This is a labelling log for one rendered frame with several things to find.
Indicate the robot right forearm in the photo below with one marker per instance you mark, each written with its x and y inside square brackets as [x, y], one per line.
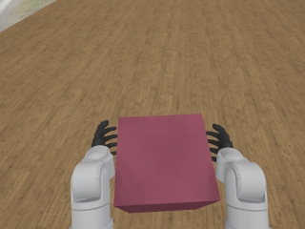
[245, 190]

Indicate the robot left forearm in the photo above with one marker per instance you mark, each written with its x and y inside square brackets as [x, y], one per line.
[91, 190]

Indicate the robot left hand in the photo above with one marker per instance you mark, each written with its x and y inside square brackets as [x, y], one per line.
[99, 138]

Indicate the carton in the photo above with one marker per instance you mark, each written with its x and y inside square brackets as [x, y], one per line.
[163, 163]

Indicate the robot right hand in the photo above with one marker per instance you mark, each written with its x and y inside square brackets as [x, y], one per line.
[222, 136]

